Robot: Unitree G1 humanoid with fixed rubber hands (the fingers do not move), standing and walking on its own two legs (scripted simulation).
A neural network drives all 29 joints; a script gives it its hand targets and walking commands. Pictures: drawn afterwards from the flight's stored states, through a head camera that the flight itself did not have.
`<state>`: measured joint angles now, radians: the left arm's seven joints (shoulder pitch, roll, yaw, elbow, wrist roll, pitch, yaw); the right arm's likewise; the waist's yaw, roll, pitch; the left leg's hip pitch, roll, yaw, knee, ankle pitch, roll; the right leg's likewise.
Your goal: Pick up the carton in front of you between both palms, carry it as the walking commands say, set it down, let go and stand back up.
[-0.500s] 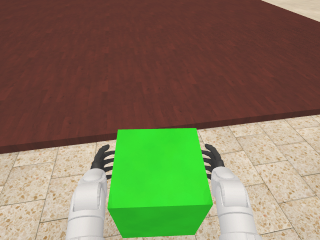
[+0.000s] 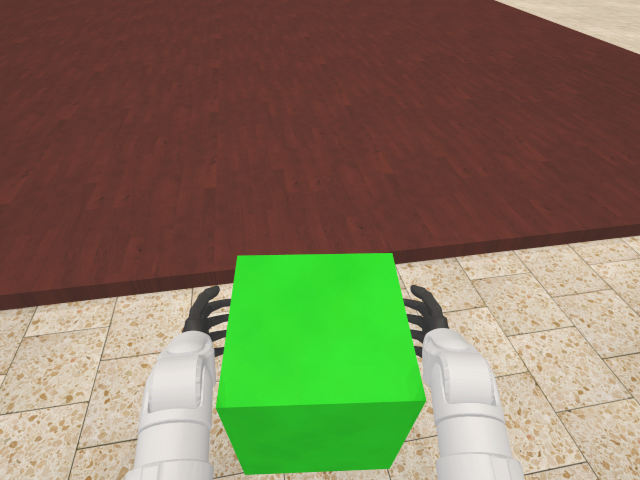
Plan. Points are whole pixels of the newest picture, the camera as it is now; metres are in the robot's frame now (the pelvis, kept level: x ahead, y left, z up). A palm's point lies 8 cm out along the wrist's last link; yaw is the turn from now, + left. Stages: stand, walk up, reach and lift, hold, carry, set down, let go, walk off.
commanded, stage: carry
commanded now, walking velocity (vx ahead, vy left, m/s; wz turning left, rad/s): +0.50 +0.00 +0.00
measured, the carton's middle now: (316, 366) +0.30 +0.00 -0.02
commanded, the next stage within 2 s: none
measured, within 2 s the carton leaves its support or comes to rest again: neither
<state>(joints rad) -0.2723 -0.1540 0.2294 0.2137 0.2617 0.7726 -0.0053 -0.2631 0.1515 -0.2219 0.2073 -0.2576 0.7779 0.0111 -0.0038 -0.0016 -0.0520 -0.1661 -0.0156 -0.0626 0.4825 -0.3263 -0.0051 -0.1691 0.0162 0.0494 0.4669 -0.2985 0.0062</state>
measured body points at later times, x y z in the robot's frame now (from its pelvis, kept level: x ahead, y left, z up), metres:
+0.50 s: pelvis +0.18 +0.02 +0.00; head +0.18 +0.03 +0.45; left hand +0.46 +0.18 +0.07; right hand +0.47 -0.12 +0.08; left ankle +0.21 +0.12 -0.72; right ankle +0.08 -0.10 -0.74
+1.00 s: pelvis +0.51 +0.03 -0.02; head +0.51 +0.04 +0.43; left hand +0.79 +0.18 +0.07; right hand +0.79 -0.12 +0.07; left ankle +0.31 +0.12 -0.74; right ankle +0.66 -0.07 -0.73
